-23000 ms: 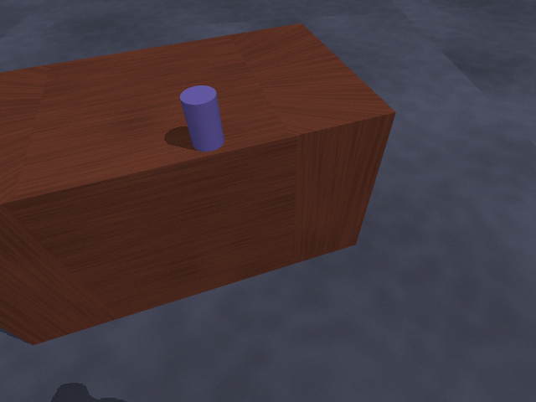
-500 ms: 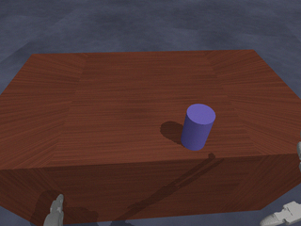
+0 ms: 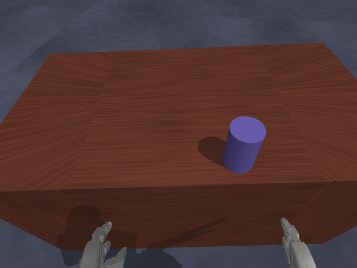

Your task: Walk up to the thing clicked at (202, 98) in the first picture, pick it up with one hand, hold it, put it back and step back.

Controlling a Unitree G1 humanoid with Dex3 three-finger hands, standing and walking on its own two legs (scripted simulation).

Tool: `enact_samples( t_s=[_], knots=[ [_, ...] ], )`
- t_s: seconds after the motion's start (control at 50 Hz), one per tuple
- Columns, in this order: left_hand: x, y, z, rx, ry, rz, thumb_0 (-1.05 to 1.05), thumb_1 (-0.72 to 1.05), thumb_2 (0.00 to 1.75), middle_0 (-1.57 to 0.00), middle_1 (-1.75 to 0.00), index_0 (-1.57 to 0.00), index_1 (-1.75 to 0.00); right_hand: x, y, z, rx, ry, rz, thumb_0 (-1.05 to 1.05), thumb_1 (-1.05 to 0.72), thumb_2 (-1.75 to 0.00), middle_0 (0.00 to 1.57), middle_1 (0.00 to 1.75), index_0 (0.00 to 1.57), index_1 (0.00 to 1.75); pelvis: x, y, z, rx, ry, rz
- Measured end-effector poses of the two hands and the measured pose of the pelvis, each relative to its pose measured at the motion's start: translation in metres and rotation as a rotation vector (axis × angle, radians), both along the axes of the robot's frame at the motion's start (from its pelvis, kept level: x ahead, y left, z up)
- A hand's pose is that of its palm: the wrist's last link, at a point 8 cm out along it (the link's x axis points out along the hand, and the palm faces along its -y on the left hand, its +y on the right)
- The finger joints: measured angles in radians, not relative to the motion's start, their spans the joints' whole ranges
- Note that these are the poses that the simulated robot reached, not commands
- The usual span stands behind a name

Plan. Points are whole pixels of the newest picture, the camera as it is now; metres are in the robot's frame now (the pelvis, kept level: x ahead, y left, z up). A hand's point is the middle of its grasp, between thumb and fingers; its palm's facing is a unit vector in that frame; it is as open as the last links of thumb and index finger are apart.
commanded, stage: home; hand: right
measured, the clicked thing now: (242, 146) +0.42 -0.14 +0.00
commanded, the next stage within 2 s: none
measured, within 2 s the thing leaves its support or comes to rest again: neither
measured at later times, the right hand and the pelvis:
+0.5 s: hand (272, 254) +0.18 -0.19 -0.11, palm faces -0.01 +0.96 -0.27, open 17.5 cm; pelvis +0.01 +0.00 +0.00, yaw +1 degrees
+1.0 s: hand out of the picture +0.06 -0.26 -0.15, palm faces -0.05 +0.93 -0.37, open 17.5 cm; pelvis +0.00 +0.00 +0.00, yaw +1 degrees
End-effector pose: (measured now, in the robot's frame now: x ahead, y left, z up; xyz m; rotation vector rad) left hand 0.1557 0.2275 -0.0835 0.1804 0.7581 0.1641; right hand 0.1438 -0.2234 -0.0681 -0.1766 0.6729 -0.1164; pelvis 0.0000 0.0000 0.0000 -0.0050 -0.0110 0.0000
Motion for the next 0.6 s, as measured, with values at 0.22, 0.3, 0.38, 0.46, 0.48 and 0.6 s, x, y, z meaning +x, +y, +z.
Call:
enact_samples(
  t_s=[0.22, 0.3, 0.38, 0.46, 0.48, 0.6],
  knots=[
    [-0.014, 0.001, -0.008, 0.004, 0.070, -0.016, 0.01, 0.83, 0.86, -0.20, -0.28, -0.20, -0.28, 0.022, -0.006, -0.004, -0.023, 0.016, -0.036, -0.01, 0.55, -0.05, 0.06, 0.05, 0.05, 0.05, 0.006, -0.003, 0.000, 0.007, 0.001, 0.014],
    [-0.021, 0.003, -0.013, 0.000, 0.106, -0.004, 0.01, 0.86, 0.88, -0.20, -0.29, -0.20, -0.29, 0.023, -0.006, -0.005, -0.030, 0.027, -0.034, -0.01, 0.55, -0.05, 0.05, 0.05, 0.05, 0.05, 0.008, -0.005, -0.001, 0.006, 0.006, 0.018],
    [-0.025, 0.004, -0.016, 0.001, 0.136, 0.006, 0.01, 0.89, 0.89, -0.20, -0.29, -0.20, -0.29, 0.023, -0.005, -0.008, -0.028, 0.043, -0.033, -0.01, 0.56, -0.05, 0.05, 0.05, 0.05, 0.05, 0.010, -0.005, -0.001, 0.005, 0.009, 0.020],
    [-0.026, 0.006, -0.017, 0.012, 0.155, -0.004, 0.01, 0.89, 0.90, -0.20, -0.30, -0.20, -0.29, 0.026, -0.005, -0.011, -0.038, 0.057, -0.017, -0.01, 0.56, -0.05, 0.05, 0.05, 0.05, 0.05, 0.012, -0.004, -0.001, 0.004, 0.015, 0.020],
    [-0.026, 0.008, -0.019, 0.021, 0.166, -0.024, 0.01, 0.90, 0.90, -0.20, -0.30, -0.21, -0.29, 0.025, -0.007, -0.014, -0.053, 0.079, 0.014, -0.01, 0.56, -0.05, 0.05, 0.05, 0.05, 0.05, 0.012, -0.004, -0.002, 0.003, 0.017, 0.018],
    [-0.039, 0.039, -0.024, 0.068, 0.235, -0.024, 0.01, 0.90, 0.90, -0.21, -0.30, -0.21, -0.30, 0.002, -0.042, -0.028, -0.127, 0.250, 0.040, -0.01, 0.56, -0.05, 0.06, 0.05, 0.05, 0.05, 0.015, -0.004, -0.004, -0.002, 0.001, 0.017]
  ],
)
